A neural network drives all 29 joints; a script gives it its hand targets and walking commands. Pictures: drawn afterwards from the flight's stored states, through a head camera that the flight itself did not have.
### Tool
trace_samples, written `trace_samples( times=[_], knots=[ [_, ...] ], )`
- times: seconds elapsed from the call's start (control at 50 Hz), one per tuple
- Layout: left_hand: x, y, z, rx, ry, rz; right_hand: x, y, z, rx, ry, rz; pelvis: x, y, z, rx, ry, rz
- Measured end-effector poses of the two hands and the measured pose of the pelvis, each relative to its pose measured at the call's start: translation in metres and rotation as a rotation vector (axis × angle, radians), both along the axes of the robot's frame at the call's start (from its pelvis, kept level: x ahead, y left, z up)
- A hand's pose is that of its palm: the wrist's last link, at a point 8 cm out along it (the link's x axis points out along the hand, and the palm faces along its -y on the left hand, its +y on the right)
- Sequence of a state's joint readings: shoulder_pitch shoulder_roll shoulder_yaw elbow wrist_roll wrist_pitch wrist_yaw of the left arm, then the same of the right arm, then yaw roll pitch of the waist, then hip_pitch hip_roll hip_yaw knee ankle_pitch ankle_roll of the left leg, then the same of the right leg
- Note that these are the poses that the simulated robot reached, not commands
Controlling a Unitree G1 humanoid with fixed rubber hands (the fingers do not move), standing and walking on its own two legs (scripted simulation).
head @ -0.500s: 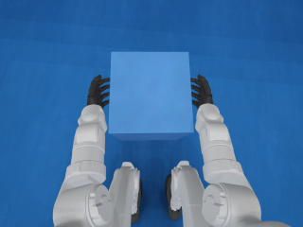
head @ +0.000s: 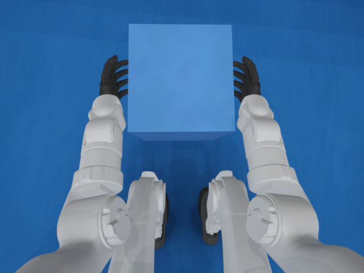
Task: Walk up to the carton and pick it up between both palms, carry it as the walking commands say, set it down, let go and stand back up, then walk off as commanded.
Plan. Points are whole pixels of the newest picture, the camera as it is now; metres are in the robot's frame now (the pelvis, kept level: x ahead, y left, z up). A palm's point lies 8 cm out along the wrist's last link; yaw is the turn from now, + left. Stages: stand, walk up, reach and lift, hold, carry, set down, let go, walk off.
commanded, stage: set down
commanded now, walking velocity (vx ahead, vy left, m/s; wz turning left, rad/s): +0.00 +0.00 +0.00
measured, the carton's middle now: (179, 94) +0.49 +0.02 -0.16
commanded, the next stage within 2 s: none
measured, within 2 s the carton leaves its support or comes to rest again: rests again in 1.72 s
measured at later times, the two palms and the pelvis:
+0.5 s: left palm (121, 97) +0.49 +0.17 -0.17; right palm (236, 97) +0.49 -0.12 -0.17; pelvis -0.01 +0.00 -0.06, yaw +0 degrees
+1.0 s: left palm (129, 101) +0.51 +0.17 -0.26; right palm (228, 101) +0.51 -0.12 -0.26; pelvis -0.01 +0.00 -0.12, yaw +1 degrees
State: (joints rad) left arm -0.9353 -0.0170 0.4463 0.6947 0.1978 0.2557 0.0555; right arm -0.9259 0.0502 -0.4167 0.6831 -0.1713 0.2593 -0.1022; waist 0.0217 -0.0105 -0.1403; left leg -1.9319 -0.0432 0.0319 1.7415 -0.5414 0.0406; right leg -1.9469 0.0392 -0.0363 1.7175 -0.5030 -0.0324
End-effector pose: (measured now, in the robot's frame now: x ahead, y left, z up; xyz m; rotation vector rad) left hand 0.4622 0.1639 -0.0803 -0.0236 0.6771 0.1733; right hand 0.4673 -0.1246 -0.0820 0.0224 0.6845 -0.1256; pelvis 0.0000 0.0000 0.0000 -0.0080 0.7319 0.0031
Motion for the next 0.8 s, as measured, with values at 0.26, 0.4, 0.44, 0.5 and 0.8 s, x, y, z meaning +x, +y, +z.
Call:
trace_samples(
  times=[0.26, 0.4, 0.44, 0.5, 0.8],
  knots=[
    [0.013, 0.002, -0.045, 0.004, 0.009, -0.005, 0.013, 0.002, -0.045, -0.004, 0.008, 0.005, -0.006, 0.001, -0.034, -0.003, 0.014, 0.006],
    [0.020, 0.003, -0.069, 0.008, 0.014, -0.009, 0.020, 0.003, -0.069, -0.007, 0.012, 0.009, -0.008, 0.000, -0.051, -0.004, 0.017, 0.009],
    [0.022, 0.003, -0.076, 0.010, 0.015, -0.010, 0.022, 0.002, -0.076, -0.008, 0.012, 0.009, -0.009, 0.000, -0.056, -0.004, 0.017, 0.010],
    [0.025, 0.003, -0.087, 0.011, 0.016, -0.013, 0.025, 0.002, -0.087, -0.009, 0.013, 0.011, -0.010, 0.000, -0.064, -0.004, 0.017, 0.010],
    [0.037, 0.003, -0.144, 0.014, 0.028, -0.020, 0.038, 0.002, -0.144, -0.013, 0.024, 0.018, -0.011, -0.001, -0.100, -0.001, -0.005, 0.009]
  ],
)
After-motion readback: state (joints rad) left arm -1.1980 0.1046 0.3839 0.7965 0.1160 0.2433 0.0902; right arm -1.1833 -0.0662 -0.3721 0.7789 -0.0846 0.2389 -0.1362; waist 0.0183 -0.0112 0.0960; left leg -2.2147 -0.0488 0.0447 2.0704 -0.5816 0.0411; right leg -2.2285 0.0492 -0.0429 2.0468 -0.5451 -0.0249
